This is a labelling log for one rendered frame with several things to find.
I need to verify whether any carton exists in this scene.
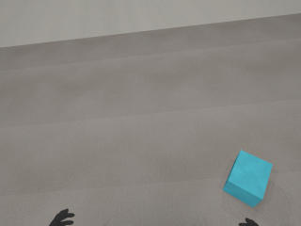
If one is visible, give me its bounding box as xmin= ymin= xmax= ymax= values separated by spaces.
xmin=222 ymin=150 xmax=273 ymax=207

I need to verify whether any robot left hand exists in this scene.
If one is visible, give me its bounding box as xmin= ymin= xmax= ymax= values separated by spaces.
xmin=49 ymin=208 xmax=75 ymax=226

